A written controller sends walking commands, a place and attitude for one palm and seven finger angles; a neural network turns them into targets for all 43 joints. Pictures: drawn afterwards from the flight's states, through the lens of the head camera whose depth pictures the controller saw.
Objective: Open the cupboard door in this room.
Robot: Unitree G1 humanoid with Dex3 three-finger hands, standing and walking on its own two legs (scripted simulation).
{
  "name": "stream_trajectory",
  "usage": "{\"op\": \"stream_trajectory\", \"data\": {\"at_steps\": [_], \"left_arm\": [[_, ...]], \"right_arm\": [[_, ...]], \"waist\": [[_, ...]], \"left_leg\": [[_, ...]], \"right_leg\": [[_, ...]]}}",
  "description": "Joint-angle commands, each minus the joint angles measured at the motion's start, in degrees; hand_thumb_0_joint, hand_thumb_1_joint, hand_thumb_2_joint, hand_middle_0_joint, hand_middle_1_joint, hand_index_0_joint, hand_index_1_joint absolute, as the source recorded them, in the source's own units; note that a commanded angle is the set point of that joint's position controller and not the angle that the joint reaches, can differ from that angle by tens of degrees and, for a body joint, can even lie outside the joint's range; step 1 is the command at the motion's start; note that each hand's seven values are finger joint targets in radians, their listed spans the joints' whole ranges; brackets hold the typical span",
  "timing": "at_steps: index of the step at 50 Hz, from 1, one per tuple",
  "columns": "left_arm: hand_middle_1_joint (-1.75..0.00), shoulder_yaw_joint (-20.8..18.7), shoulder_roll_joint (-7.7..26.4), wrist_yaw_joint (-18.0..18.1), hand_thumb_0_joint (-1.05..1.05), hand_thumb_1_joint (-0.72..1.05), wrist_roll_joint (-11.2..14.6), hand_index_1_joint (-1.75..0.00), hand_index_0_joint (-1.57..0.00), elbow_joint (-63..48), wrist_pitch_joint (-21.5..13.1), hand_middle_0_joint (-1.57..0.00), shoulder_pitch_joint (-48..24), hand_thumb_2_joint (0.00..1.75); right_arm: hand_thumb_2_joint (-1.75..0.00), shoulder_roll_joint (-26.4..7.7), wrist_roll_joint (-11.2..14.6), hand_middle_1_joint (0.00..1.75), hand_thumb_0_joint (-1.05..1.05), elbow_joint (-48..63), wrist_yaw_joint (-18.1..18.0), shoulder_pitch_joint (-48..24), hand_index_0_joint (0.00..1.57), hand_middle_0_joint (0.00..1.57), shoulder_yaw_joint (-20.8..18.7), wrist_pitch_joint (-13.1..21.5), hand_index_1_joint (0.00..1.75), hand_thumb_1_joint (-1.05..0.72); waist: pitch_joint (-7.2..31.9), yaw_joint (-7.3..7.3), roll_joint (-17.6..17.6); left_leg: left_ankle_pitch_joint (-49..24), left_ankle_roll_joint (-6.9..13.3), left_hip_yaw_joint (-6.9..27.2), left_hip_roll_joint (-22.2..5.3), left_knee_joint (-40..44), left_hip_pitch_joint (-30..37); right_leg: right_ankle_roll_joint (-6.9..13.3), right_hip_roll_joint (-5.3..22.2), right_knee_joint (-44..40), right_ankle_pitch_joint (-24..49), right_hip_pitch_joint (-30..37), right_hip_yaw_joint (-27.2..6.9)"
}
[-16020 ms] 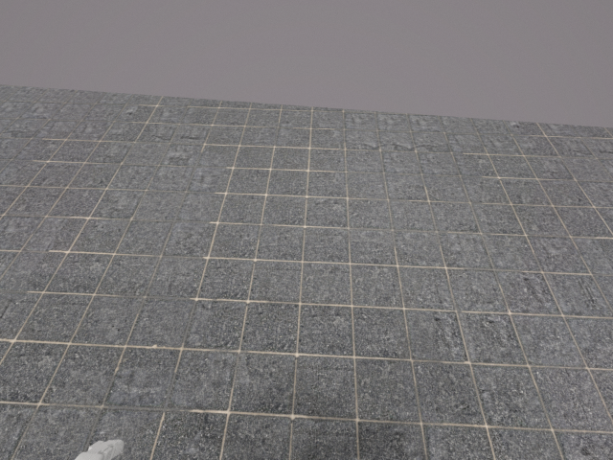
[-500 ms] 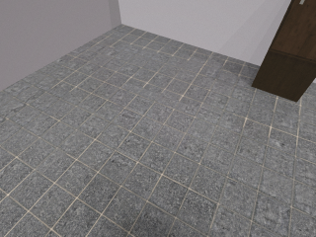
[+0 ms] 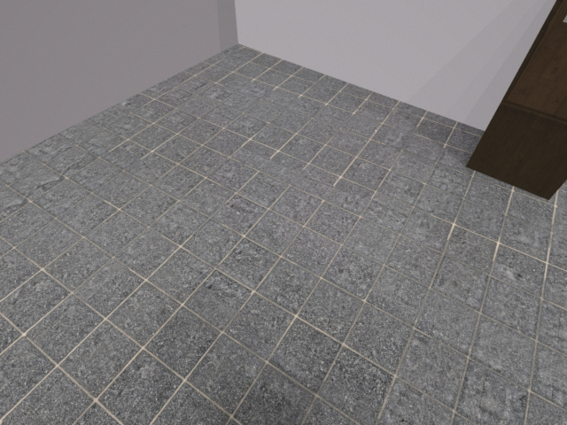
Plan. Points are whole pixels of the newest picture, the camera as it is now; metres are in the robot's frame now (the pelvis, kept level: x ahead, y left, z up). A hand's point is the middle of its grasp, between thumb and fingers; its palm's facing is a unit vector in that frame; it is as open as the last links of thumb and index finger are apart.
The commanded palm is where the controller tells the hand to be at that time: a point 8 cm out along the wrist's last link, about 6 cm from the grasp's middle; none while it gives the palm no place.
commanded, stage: turn or walk to find it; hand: left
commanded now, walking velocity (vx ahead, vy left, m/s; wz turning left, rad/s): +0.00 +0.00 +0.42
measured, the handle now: out of the picture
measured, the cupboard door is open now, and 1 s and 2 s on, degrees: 0 0 0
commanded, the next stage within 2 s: none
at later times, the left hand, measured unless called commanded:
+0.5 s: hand out of the picture +0.07 +0.20 -0.16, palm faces +0.21 -0.95 -0.24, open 7.4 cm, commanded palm none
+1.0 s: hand out of the picture -0.12 +0.11 -0.17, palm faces +0.49 -0.83 -0.27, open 7.4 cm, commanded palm none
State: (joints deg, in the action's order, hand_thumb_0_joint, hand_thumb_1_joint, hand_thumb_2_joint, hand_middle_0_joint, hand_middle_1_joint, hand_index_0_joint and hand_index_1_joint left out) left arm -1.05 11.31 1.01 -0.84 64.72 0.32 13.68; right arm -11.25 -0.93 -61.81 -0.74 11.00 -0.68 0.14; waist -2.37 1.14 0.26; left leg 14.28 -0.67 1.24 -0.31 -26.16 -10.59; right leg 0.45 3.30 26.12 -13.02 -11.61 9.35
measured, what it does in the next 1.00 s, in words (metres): steps on the spot, turning left: right foot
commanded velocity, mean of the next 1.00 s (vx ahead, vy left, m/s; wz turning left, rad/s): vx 0.00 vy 0.00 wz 0.42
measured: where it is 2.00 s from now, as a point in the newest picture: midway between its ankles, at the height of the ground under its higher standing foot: outside the picture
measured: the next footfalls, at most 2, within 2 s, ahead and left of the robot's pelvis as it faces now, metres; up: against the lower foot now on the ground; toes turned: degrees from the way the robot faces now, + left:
right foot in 0.58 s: +0.05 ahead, -0.14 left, +0.00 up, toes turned +14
left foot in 1.10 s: -0.09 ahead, +0.06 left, +0.00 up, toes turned +35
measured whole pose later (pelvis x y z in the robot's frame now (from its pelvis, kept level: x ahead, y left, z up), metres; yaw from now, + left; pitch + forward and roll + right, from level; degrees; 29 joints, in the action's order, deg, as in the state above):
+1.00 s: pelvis -0.02 -0.06 +0.00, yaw +28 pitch +0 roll +2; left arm -1.8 11.0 1.1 -1.9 56.8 0.4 17.2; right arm -14.8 -0.8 -57.4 0.5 7.3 -3.2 -4.3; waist -5.5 2.2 0.3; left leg 26.6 -3.2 -0.8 -1.7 -49.5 -19.6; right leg 1.9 5.5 30.2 -17.5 -12.5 12.6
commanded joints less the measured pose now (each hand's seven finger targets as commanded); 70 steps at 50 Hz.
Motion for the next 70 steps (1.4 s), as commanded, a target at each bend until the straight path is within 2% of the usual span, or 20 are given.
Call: {"op": "stream_trajectory", "data": {"at_steps": [1,6,9,10,11,12,16,22,27,28,30,31,34,36,48,53,55,56,60,70], "left_arm": [[-0.3,-1.87,8.1,0.74,0.0,0.9,0.14,-0.3,-0.2,-3.72,-0.27,-0.2,1.62,0.9],[-0.3,-3.33,10.53,0.9,0.0,0.9,-0.35,-0.3,-0.2,-7.29,0.14,-0.2,-1.24,0.9],[-0.3,-3.63,10.11,0.78,0.0,0.9,-0.54,-0.3,-0.2,-8.8,0.41,-0.2,-2.73,0.9],[-0.3,-3.59,9.2,0.53,0.0,0.9,-0.28,-0.3,-0.2,-9.68,0.81,-0.2,-3.21,0.9],[-0.3,-3.03,6.52,0.35,0.0,0.9,0.1,-0.3,-0.2,-10.9,1.22,-0.2,-4.68,0.9],[-0.3,-2.71,6.08,0.53,0.0,0.9,-0.09,-0.3,-0.2,-12.57,1.42,-0.2,-7.62,0.9],[-0.3,-2.64,5.58,0.13,0.0,0.9,-0.02,-0.3,-0.2,-12.28,0.63,-0.2,-6.27,0.9],[-0.3,-2.22,4.63,0.17,0.0,0.9,0.55,-0.3,-0.2,-14.31,0.73,-0.2,-8.74,0.9],[-0.3,-2.75,5.95,0.42,0.0,0.9,0.85,-0.3,-0.2,-12.89,0.21,-0.2,-1.39,0.9],[-0.3,-3.29,7.92,0.61,0.0,0.9,0.51,-0.3,-0.2,-12.51,-0.2,-0.2,0.33,0.9],[-0.3,-4.51,15.63,1.02,0.0,0.9,-0.59,-0.3,-0.2,-13.95,-0.43,-0.2,0.44,0.9],[-0.3,-4.66,14.05,1.12,0.0,0.9,-0.18,-0.3,-0.2,-14.67,-0.69,-0.2,-1.01,0.9],[-0.3,-3.23,9.18,0.87,0.0,0.9,-0.15,-0.3,-0.2,-15.98,-0.63,-0.2,-7.65,0.9],[-0.3,-2.85,8.3,0.73,0.0,0.9,-0.11,-0.3,-0.2,-15.73,-1.27,-0.2,-5.06,0.9],[-0.3,-3.54,12.56,0.93,0.0,0.9,-1.05,-0.3,-0.2,-10.11,-0.9,-0.2,8.06,0.9],[-0.3,-3.94,12.51,0.72,0.0,0.9,-0.35,-0.3,-0.2,-9.41,-0.24,-0.2,4.66,0.9],[-0.3,-2.56,7.11,0.1,0.0,0.9,0.05,-0.3,-0.2,-12.11,0.48,-0.2,4.52,0.9],[-0.3,-2.28,8.05,0.61,0.0,0.9,-0.43,-0.3,-0.2,-12.79,1.5,-0.2,-0.15,0.9],[-0.3,-2.93,7.69,-0.33,0.0,0.9,-0.34,-0.3,-0.2,-10.67,1.39,-0.2,0.97,0.9],[-0.3,-2.7,6.5,0.03,0.0,0.9,0.21,-0.3,-0.2,-14.46,1.35,-0.2,-4.75,0.9]], "right_arm": [[-0.9,-5.63,0.09,0.3,0.0,2.88,-0.27,2.98,0.2,0.2,-1.36,-0.38,0.3,-0.9],[-0.9,-5.57,-0.19,0.3,0.0,4.78,0.0,3.81,0.2,0.2,-2.53,-1.43,0.3,-0.9],[-0.9,-5.39,-0.07,0.3,0.0,5.81,0.49,4.63,0.2,0.2,-2.78,-1.28,0.3,-0.9],[-0.9,-6.63,-0.32,0.3,0.0,5.9,0.59,5.93,0.2,0.2,-3.05,-1.0,0.3,-0.9],[-0.9,-9.82,-0.74,0.3,0.0,6.24,0.59,7.46,0.2,0.2,-3.58,-0.57,0.3,-0.9],[-0.9,-11.67,-0.79,0.3,0.0,5.78,-0.14,8.73,0.2,0.2,-4.15,-0.17,0.3,-0.9],[-0.9,-10.8,-0.47,0.3,0.0,6.1,-1.03,6.46,0.2,0.2,-4.22,0.5,0.3,-0.9],[-0.9,-11.12,-0.58,0.3,0.0,6.57,-0.68,7.7,0.2,0.2,-4.94,-0.29,0.3,-0.9],[-0.9,-11.54,-0.38,0.3,0.0,8.79,-0.03,3.76,0.2,0.2,-5.8,-1.13,0.3,-0.9],[-0.9,-9.89,-0.03,0.3,0.0,9.37,0.17,3.43,0.2,0.2,-5.67,-1.23,0.3,-0.9],[-0.9,-5.83,-0.07,0.3,0.0,12.1,0.53,1.41,0.2,0.2,-5.11,-1.45,0.3,-0.9],[-0.9,-8.12,-0.71,0.3,0.0,11.32,0.49,0.85,0.2,0.2,-5.66,-2.61,0.3,-0.9],[-0.9,-6.77,-0.66,0.3,0.0,8.18,1.46,3.88,0.2,0.2,-5.6,-3.43,0.3,-0.9],[-0.9,-6.62,-0.54,0.3,0.0,7.64,1.53,4.76,0.2,0.2,-5.13,-3.4,0.3,-0.9],[-0.9,-5.89,0.66,0.3,0.0,9.98,1.08,-7.03,0.2,0.2,-2.66,-2.52,0.3,-0.9],[-0.9,-7.25,0.64,0.3,0.0,8.7,1.0,-1.66,0.2,0.2,-2.75,-1.22,0.3,-0.9],[-0.9,-16.34,0.0,0.3,0.0,8.82,0.83,1.26,0.2,0.2,-4.8,-0.85,0.3,-0.9],[-0.9,-16.58,0.09,0.3,0.0,7.53,0.4,3.33,0.2,0.2,-5.01,-1.23,0.3,-0.9],[-0.9,-12.08,0.03,0.3,0.0,9.28,-0.48,-3.77,0.2,0.2,-3.88,-0.63,0.3,-0.9],[-0.9,-12.06,-0.45,0.3,0.0,9.49,-0.09,0.36,0.2,0.2,-5.0,-0.74,0.3,-0.9]], "waist": [[-0.83,-0.05,-2.35],[0.68,-0.37,-7.83],[0.91,-1.41,-4.8],[0.59,-2.19,1.87],[-0.58,-3.34,14.66],[-1.08,-4.46,17.89],[6.07,-2.05,6.52],[6.68,-3.58,8.47],[8.01,-0.37,9.04],[7.72,0.36,5.02],[3.08,1.51,-15.51],[0.96,1.12,-16.04],[-3.83,-3.66,-7.03],[-1.83,-2.98,-9.5],[4.08,2.6,-10.89],[6.37,-1.55,-9.07],[6.14,-3.13,16.14],[4.86,-5.24,14.34],[2.56,-1.07,7.5],[2.63,-2.39,8.78]], "left_leg": [[-5.99,0.82,2.41,-4.02,0.27,-8.98],[5.16,-0.13,-2.13,-3.35,-13.83,-9.45],[3.65,0.12,-2.3,-5.66,-8.82,-6.27],[-2.93,1.97,4.07,-8.51,-2.03,-4.56],[-5.78,5.42,19.72,-14.19,8.56,-6.42],[-11.97,9.88,27.79,-18.44,13.58,-4.9],[-24.81,12.18,20.02,-15.38,6.48,4.98],[-28.27,11.29,19.1,-12.47,4.98,5.55],[-20.52,7.21,18.31,-8.08,1.02,-3.65],[-11.9,4.41,16.18,-5.24,-1.67,-10.7],[17.77,-1.3,2.85,4.1,-23.5,-24.96],[17.46,-0.83,5.54,1.25,-32.54,-22.71],[8.28,-1.22,3.51,-0.44,-43.15,-21.01],[5.09,-2.41,2.11,-0.32,-44.04,-21.27],[13.72,-2.39,-3.27,-0.83,-21.0,-14.31],[-1.67,-0.46,-5.14,-1.83,3.32,2.31],[-29.84,9.11,18.15,-22.34,7.28,14.79],[-27.19,11.89,17.54,-22.88,8.43,7.76],[-28.2,10.41,9.87,-14.69,6.39,6.09],[-28.67,10.88,13.85,-12.68,5.19,3.37]], "right_leg": [[0.86,9.22,-5.27,0.29,3.15,-7.29],[6.41,17.78,-7.94,-1.3,-1.03,-9.96],[5.05,17.33,-1.68,2.25,-4.56,-5.0],[1.78,12.6,4.6,-2.78,-8.57,-1.11],[-2.48,3.68,16.33,-9.9,-11.54,2.22],[-2.96,0.42,27.52,-18.95,-15.68,-2.21],[-3.48,0.74,35.6,-14.71,-19.86,-9.19],[-4.31,-1.42,23.74,-14.76,-15.21,-9.0],[-3.82,-3.0,1.13,-2.91,1.34,-6.89],[-3.32,-0.17,-5.09,1.33,8.89,-8.73],[6.36,23.39,-12.04,0.72,7.67,-30.11],[7.7,23.39,-13.78,-3.76,-1.42,-30.23],[5.37,14.77,-11.56,-0.9,-6.95,-17.33],[4.89,12.58,-9.47,9.37,-1.94,-12.45],[8.77,17.05,-2.61,34.01,11.16,-10.45],[3.11,15.39,5.13,23.73,3.1,-4.67],[-4.22,4.48,24.0,-20.88,-19.68,0.66],[-4.17,3.88,30.38,-23.68,-17.98,-4.44],[-5.07,3.08,37.01,-12.53,-20.16,-7.49],[-5.73,0.71,24.74,-12.73,-14.53,-7.62]]}}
